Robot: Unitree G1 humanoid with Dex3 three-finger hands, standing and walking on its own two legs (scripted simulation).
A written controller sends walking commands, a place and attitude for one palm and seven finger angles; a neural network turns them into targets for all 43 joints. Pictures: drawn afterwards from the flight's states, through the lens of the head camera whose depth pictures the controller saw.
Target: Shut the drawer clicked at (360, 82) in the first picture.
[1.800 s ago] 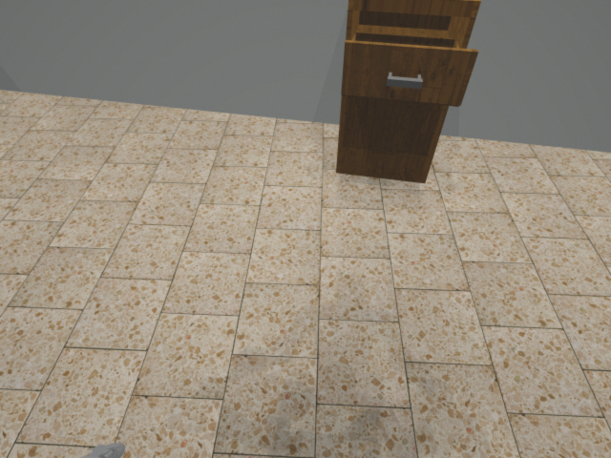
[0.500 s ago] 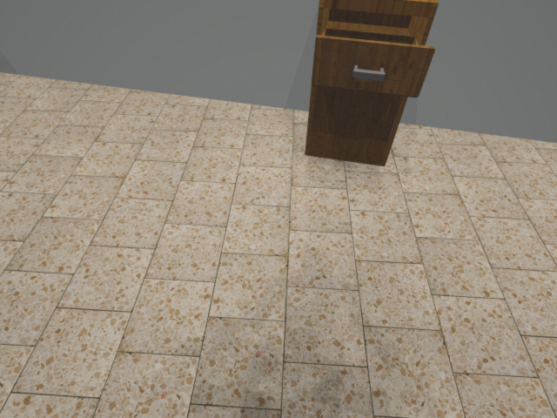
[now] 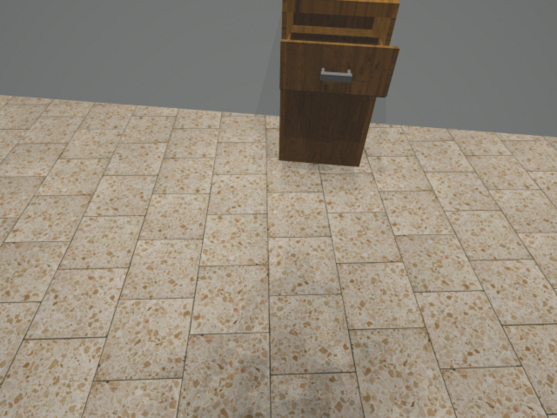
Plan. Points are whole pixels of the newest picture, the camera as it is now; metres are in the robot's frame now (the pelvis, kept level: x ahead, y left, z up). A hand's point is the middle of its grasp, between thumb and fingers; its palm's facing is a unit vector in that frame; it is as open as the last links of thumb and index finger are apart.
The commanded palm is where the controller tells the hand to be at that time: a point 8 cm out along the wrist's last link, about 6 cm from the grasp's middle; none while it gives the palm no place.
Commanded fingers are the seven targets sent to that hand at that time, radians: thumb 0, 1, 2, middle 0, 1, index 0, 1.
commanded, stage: walk to a spot facing it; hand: left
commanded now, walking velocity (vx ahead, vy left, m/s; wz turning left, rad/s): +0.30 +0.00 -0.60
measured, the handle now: (335, 74) +1.24 -0.11 -0.08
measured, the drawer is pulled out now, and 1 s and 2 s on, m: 0.30 0.30 0.30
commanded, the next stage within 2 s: turn to face it in 1.74 s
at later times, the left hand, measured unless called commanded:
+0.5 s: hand out of the picture +0.14 +0.21 -0.18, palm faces -0.12 -0.97 -0.19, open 7.4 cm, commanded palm none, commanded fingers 0.00 0.90 0.90 -0.20 -0.30 -0.20 -0.30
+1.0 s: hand (287, 224) +0.57 +0.03 -0.15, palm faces -0.60 -0.78 -0.20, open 7.4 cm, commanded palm none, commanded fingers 0.00 0.90 0.90 -0.20 -0.30 -0.20 -0.30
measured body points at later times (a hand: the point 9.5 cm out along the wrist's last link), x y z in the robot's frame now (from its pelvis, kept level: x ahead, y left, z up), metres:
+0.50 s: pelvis +0.17 +0.02 -0.01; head +0.20 +0.02 +0.44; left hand +0.15 +0.26 -0.16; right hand +0.27 -0.24 -0.13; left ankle +0.30 +0.11 -0.73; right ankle +0.02 -0.10 -0.73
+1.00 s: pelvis +0.34 -0.04 +0.00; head +0.37 -0.07 +0.45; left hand +0.60 +0.07 -0.13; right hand +0.12 -0.18 -0.14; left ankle +0.30 +0.11 -0.73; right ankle +0.36 -0.19 -0.72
